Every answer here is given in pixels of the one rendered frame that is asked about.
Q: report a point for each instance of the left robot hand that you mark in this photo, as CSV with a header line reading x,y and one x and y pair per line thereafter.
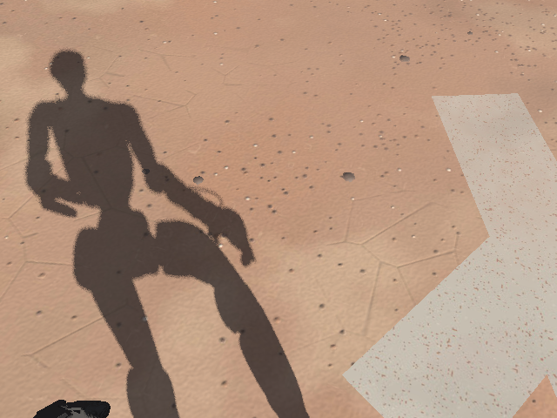
x,y
76,409

